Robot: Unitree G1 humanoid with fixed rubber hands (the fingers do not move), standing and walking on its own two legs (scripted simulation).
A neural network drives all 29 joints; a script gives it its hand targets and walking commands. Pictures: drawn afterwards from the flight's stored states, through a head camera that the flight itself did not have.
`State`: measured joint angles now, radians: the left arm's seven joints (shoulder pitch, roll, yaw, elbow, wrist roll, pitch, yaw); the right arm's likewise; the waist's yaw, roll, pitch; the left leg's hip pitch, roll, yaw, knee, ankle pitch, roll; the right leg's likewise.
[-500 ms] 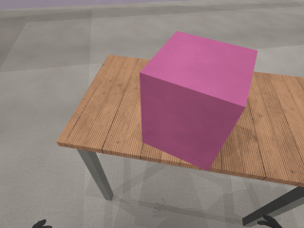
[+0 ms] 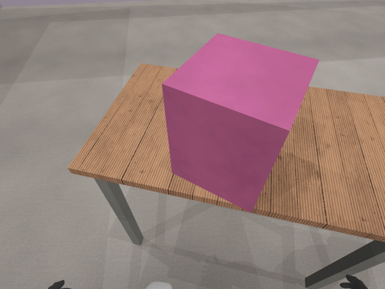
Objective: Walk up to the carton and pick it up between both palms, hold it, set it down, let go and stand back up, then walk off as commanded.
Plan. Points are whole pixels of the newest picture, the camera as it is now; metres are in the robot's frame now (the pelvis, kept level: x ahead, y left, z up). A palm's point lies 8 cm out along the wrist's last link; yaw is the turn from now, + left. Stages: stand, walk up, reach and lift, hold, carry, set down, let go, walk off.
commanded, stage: walk up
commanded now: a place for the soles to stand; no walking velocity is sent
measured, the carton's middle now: (234, 124) +0.44 -0.07 +0.09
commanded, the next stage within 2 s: none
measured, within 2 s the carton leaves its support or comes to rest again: neither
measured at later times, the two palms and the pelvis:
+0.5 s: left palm out of the picture +0.09 +0.30 -0.09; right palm out of the picture +0.12 -0.33 -0.09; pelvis +0.01 -0.01 +0.00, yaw -3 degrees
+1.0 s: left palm out of the picture +0.13 +0.28 -0.10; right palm out of the picture +0.08 -0.34 -0.08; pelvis +0.01 -0.02 +0.00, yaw -8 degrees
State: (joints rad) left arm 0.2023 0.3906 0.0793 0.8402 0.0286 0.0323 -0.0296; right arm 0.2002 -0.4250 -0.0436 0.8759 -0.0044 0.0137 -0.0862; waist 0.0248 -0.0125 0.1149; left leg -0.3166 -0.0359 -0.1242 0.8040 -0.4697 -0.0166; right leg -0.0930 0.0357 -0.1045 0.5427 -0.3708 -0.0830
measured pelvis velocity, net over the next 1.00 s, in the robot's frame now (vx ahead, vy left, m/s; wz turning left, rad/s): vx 0.01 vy -0.02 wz -0.13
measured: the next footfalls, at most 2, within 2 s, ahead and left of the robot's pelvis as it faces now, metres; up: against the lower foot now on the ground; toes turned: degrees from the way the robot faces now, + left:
left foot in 0.12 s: +0.10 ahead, +0.12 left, +0.00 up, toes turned -19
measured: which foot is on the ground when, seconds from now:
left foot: up 0.00-0.10, down 0.12-1.00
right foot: down 0.00-1.00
